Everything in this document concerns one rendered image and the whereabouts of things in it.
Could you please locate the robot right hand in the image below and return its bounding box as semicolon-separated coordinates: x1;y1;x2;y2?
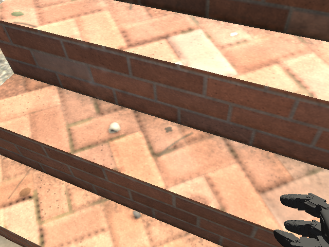
273;193;329;247

